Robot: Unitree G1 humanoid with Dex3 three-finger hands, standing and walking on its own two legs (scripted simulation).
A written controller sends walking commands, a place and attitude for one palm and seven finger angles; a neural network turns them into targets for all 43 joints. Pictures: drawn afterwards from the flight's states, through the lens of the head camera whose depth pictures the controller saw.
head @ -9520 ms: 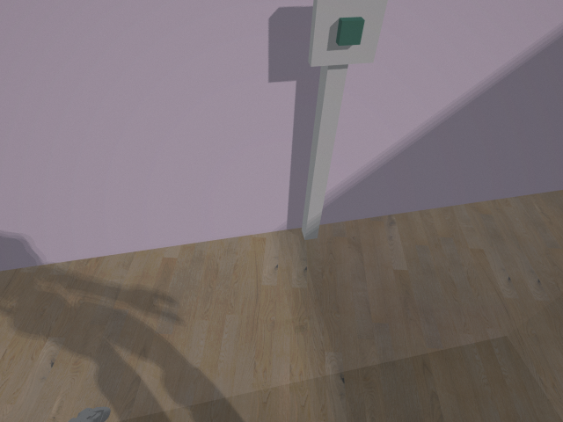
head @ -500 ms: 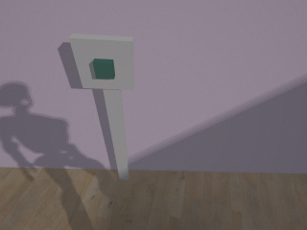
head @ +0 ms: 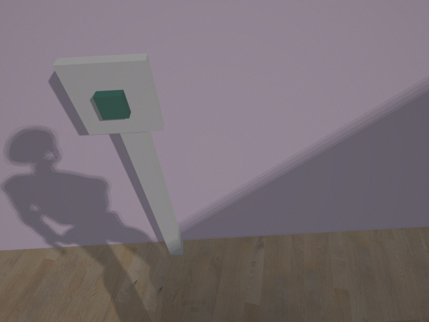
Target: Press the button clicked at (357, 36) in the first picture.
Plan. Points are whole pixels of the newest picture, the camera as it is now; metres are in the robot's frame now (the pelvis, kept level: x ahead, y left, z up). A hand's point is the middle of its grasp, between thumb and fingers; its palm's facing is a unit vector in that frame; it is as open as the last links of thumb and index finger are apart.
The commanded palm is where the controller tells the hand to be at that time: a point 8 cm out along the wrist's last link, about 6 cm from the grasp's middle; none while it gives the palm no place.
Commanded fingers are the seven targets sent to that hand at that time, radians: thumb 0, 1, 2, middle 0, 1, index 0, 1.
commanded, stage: look again from close up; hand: left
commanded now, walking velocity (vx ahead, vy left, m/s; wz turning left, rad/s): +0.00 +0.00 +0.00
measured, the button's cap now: (113, 104) +0.51 +0.24 +0.15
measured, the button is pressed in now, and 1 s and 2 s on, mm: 0 0 0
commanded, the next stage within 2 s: raise the hand and make a fist in 0.12 s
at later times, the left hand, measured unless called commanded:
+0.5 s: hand (123, 285) +0.18 +0.17 +0.02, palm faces +0.14 -0.99 -0.02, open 6.4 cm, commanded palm +0.10 +0.23 -0.03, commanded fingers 0.00 0.90 0.90 -0.61 -0.75 -0.61 -0.75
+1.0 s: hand (100, 302) +0.15 +0.20 +0.02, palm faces +0.08 -1.00 -0.04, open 3.3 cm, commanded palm +0.11 +0.25 +0.04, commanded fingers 0.00 0.90 0.90 -1.30 -1.50 -1.30 -1.50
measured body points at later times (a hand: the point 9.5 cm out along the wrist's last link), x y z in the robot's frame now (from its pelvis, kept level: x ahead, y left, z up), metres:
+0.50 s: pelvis -0.03 -0.01 -0.03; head -0.01 -0.02 +0.42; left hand +0.17 +0.22 +0.02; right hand +0.15 -0.29 -0.10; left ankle -0.04 +0.13 -0.74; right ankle -0.03 -0.09 -0.74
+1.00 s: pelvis -0.06 +0.02 -0.04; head -0.04 +0.02 +0.41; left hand +0.14 +0.25 +0.03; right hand +0.09 -0.18 -0.13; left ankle -0.04 +0.13 -0.74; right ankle -0.03 -0.09 -0.74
